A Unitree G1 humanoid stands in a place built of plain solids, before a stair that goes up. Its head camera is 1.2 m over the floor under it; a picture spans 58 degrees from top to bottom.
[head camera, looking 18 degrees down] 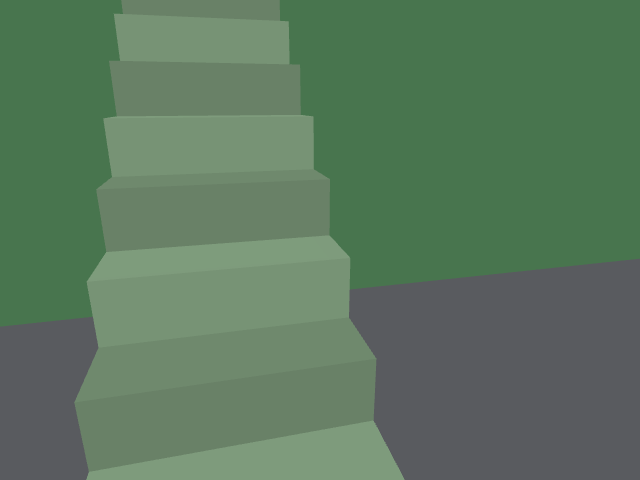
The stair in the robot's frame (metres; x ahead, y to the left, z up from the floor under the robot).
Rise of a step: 0.19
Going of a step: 0.23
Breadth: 0.70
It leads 14 degrees to the left of straight ahead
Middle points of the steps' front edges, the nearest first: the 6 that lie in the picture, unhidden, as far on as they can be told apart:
0.87 0.20 0.57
1.09 0.25 0.76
1.32 0.31 0.95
1.54 0.36 1.14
1.76 0.42 1.33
1.99 0.47 1.52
